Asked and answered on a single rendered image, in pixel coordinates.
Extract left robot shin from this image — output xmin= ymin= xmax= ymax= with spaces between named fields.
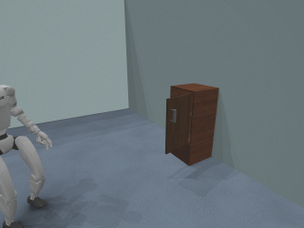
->
xmin=29 ymin=175 xmax=46 ymax=200

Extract left robot upper arm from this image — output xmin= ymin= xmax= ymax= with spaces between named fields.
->
xmin=0 ymin=85 xmax=23 ymax=117

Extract robot left thigh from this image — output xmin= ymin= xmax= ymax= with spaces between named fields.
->
xmin=13 ymin=136 xmax=44 ymax=183

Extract left robot hand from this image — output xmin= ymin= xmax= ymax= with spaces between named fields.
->
xmin=35 ymin=131 xmax=52 ymax=150

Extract cupboard door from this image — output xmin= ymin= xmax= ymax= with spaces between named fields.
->
xmin=165 ymin=93 xmax=192 ymax=154

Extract left robot forearm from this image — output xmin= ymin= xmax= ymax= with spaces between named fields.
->
xmin=17 ymin=109 xmax=40 ymax=135

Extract handle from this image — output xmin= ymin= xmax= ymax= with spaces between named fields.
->
xmin=170 ymin=108 xmax=177 ymax=123

